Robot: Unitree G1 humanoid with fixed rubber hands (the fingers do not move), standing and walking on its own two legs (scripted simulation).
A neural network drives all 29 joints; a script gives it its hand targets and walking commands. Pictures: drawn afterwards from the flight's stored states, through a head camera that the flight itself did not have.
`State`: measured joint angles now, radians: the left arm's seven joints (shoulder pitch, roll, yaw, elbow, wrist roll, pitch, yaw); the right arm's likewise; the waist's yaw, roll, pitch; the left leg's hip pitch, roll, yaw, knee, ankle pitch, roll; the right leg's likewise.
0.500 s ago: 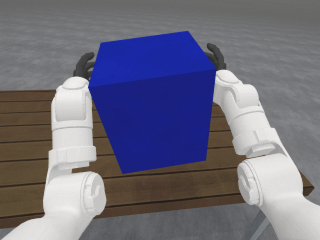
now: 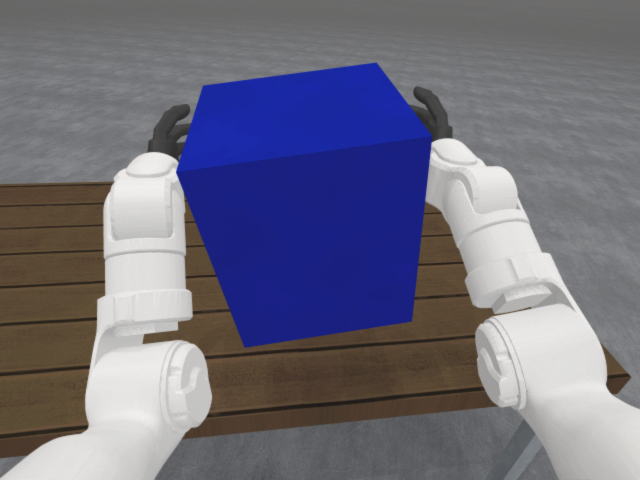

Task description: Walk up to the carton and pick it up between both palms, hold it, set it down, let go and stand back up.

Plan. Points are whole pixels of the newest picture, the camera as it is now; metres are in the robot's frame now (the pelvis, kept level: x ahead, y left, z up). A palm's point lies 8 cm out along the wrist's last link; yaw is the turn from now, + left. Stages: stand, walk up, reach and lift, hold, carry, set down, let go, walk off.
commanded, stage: hold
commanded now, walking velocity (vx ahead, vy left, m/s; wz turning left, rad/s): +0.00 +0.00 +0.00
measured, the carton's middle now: (310, 206) +0.36 +0.00 +0.23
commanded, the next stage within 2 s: set down in 0.56 s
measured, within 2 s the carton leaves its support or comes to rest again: neither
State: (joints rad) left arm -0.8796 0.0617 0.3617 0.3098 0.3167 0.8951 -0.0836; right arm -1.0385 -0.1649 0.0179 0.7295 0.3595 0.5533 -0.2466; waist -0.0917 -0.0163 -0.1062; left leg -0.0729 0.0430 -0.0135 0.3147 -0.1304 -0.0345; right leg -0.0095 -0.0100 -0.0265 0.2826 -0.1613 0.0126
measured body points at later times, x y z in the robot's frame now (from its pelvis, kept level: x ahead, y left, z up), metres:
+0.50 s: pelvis +0.00 +0.00 +0.00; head -0.09 +0.02 +0.44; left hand +0.38 +0.16 +0.28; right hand +0.38 -0.15 +0.30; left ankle +0.03 +0.14 -0.75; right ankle +0.00 -0.13 -0.75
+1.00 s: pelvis +0.01 +0.01 +0.00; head -0.07 +0.04 +0.44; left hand +0.41 +0.16 +0.28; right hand +0.39 -0.14 +0.28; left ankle +0.03 +0.14 -0.75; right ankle +0.00 -0.13 -0.75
